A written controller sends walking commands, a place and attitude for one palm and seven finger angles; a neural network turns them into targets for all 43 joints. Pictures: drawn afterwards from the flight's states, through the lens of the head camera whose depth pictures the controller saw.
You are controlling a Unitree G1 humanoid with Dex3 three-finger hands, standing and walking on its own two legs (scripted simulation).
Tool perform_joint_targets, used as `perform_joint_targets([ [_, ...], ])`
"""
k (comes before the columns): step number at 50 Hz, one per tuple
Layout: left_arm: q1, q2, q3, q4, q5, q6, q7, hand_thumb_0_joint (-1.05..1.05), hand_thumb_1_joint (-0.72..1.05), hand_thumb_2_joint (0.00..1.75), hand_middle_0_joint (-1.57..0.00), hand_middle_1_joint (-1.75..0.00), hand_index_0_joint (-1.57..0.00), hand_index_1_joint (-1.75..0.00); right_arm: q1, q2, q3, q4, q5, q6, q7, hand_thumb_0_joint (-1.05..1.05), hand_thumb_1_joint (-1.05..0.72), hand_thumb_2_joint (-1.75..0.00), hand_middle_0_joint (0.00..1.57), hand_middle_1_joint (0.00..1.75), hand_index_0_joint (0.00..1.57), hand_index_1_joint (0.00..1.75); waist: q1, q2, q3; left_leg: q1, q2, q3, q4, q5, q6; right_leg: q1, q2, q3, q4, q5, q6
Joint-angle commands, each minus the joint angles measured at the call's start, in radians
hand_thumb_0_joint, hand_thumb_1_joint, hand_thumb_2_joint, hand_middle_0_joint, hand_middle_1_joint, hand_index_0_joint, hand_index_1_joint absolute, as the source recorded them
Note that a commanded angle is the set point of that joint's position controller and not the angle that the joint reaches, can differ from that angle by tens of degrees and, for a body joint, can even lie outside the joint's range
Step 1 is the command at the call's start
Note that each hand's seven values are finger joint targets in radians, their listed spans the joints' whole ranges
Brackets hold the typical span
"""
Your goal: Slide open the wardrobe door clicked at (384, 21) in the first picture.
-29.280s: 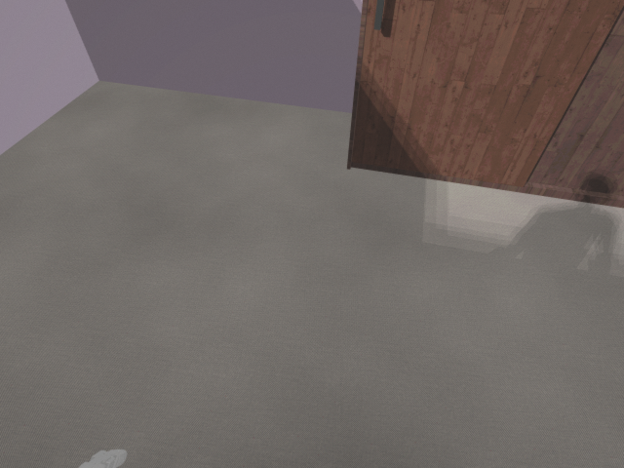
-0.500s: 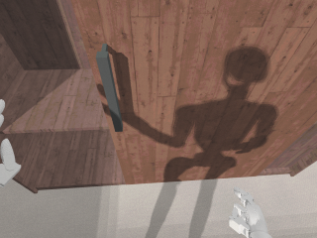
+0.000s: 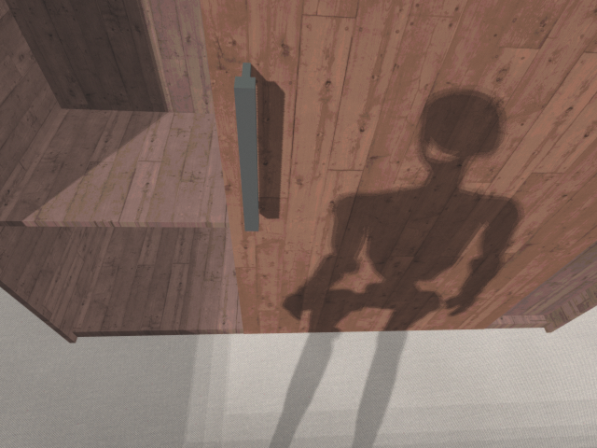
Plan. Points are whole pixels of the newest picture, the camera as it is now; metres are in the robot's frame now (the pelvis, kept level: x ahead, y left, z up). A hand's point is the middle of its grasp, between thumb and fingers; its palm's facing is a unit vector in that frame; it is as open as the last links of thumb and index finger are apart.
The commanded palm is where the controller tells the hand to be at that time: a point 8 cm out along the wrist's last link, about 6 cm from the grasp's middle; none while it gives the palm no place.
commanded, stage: let the arm hang, fingers relaxed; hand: left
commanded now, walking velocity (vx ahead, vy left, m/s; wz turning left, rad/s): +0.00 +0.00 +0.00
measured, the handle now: (249, 159) +0.50 +0.11 +0.09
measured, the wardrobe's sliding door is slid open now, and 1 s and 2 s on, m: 0.55 0.55 0.55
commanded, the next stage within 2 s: look to check the result in 0.78 s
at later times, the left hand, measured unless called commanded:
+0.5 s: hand out of the picture +0.01 +0.22 -0.16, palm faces -0.01 -0.97 -0.24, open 7.4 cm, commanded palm none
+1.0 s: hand out of the picture +0.10 +0.22 -0.15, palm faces -0.03 -0.95 -0.31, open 7.4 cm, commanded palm none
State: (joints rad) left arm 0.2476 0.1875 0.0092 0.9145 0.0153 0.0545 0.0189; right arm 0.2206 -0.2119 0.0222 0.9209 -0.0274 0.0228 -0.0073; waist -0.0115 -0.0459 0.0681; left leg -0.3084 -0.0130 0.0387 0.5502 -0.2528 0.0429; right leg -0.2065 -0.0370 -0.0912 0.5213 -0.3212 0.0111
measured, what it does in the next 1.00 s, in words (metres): stands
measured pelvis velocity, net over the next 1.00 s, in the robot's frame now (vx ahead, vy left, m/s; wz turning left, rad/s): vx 0.02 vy -0.01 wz -0.02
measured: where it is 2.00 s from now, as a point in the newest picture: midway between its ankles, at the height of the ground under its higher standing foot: outside the picture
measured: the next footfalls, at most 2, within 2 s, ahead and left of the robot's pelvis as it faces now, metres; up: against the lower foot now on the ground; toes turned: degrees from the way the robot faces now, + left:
none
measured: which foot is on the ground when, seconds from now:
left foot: down 0.00-1.00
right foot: down 0.00-1.00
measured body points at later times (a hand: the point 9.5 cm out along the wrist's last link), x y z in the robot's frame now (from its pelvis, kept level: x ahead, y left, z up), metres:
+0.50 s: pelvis +0.00 +0.02 +0.01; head +0.03 +0.02 +0.46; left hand +0.02 +0.27 -0.15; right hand +0.05 -0.23 -0.15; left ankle +0.02 +0.09 -0.73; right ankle -0.03 -0.12 -0.73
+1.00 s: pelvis +0.02 -0.01 +0.01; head +0.05 -0.02 +0.46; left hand +0.10 +0.27 -0.13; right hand +0.09 -0.29 -0.13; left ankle +0.02 +0.09 -0.73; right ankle -0.03 -0.12 -0.73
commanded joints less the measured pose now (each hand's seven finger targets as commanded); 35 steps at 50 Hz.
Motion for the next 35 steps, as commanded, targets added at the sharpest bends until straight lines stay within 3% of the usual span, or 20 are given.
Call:
perform_joint_targets([
  [1,0.037,0.153,0.03,0.03,-0.003,-0.057,-0.001,0.0,0.9,0.9,-0.2,-0.3,-0.2,-0.3,-0.02,-0.119,-0.041,-0.006,0.003,-0.029,-0.021,0.0,-0.9,-0.9,0.2,0.3,0.2,0.3,0.02,0.172,-0.104,0.069,0.103,-0.134,-0.172,0.095,0.016,0.07,-0.067,0.098,-0.155,0.105,-0.05],
  [5,0.043,0.143,0.021,0.114,-0.007,-0.061,-0.003,0.0,0.9,0.9,-0.2,-0.3,-0.2,-0.3,0.017,-0.125,-0.049,0.054,0.007,-0.028,-0.025,0.0,-0.9,-0.9,0.2,0.3,0.2,0.3,0.008,0.139,-0.087,0.091,0.113,-0.143,-0.203,0.064,0.018,0.053,-0.071,0.086,-0.181,0.09,-0.051],
  [6,0.05,0.141,0.019,0.128,-0.005,-0.061,-0.001,0.0,0.9,0.9,-0.2,-0.3,-0.2,-0.3,0.026,-0.117,-0.05,0.064,0.009,-0.027,-0.026,0.0,-0.9,-0.9,0.2,0.3,0.2,0.3,0.011,0.102,-0.078,0.101,0.118,-0.143,-0.21,0.065,0.021,0.051,-0.066,0.08,-0.186,0.089,-0.049],
  [16,0.058,0.148,0.013,0.214,-0.002,-0.062,0.002,0.0,0.9,0.9,-0.2,-0.3,-0.2,-0.3,0.023,-0.132,-0.056,0.133,0.012,-0.03,-0.027,0.0,-0.9,-0.9,0.2,0.3,0.2,0.3,0.016,0.054,-0.024,0.104,0.128,-0.158,-0.273,0.012,0.026,0.026,-0.067,0.075,-0.191,0.061,-0.04],
  [21,0.023,0.162,0.017,0.218,0.0,-0.067,0.002,0.0,0.9,0.9,-0.2,-0.3,-0.2,-0.3,-0.006,-0.141,-0.057,0.145,0.011,-0.035,-0.024,0.0,-0.9,-0.9,0.2,0.3,0.2,0.3,0.014,0.033,-0.024,0.116,0.128,-0.147,-0.278,0.056,0.022,0.029,-0.073,0.078,-0.194,0.081,-0.036],
  [24,-0.002,0.17,0.019,0.213,-0.001,-0.069,0.001,0.0,0.9,0.9,-0.2,-0.3,-0.2,-0.3,-0.033,-0.161,-0.057,0.148,0.008,-0.041,-0.023,0.0,-0.9,-0.9,0.2,0.3,0.2,0.3,0.014,0.065,-0.03,0.125,0.126,-0.148,-0.283,0.087,0.019,0.032,-0.078,0.087,-0.189,0.104,-0.034],
  [26,-0.014,0.184,0.022,0.208,0.0,-0.071,0.0,0.0,0.9,0.9,-0.2,-0.3,-0.2,-0.3,-0.044,-0.163,-0.056,0.146,0.011,-0.042,-0.022,0.0,-0.9,-0.9,0.2,0.3,0.2,0.3,0.016,0.038,-0.035,0.129,0.127,-0.143,-0.279,0.109,0.018,0.043,-0.079,0.086,-0.198,0.114,-0.033],
  [29,-0.043,0.197,0.025,0.201,-0.002,-0.078,-0.001,0.0,0.9,0.9,-0.2,-0.3,-0.2,-0.3,-0.065,-0.178,-0.057,0.148,0.008,-0.047,-0.02,0.0,-0.9,-0.9,0.2,0.3,0.2,0.3,0.011,0.06,-0.071,0.159,0.121,-0.134,-0.263,0.189,0.014,0.061,-0.089,0.097,-0.198,0.164,-0.035],
  [31,-0.057,0.209,0.029,0.194,-0.001,-0.082,0.0,0.0,0.9,0.9,-0.2,-0.3,-0.2,-0.3,-0.074,-0.181,-0.057,0.146,0.01,-0.05,-0.02,0.0,-0.9,-0.9,0.2,0.3,0.2,0.3,0.013,0.039,-0.087,0.178,0.123,-0.125,-0.247,0.254,0.013,0.077,-0.093,0.094,-0.201,0.213,-0.034],
  [35,-0.096,0.229,0.034,0.186,-0.005,-0.085,-0.001,0.0,0.9,0.9,-0.2,-0.3,-0.2,-0.3,-0.098,-0.207,-0.056,0.149,0.01,-0.054,-0.02,0.0,-0.9,-0.9,0.2,0.3,0.2,0.3,0.01,0.073,-0.103,0.194,0.126,-0.124,-0.247,0.31,0.006,0.097,-0.099,0.099,-0.201,0.244,-0.034],
])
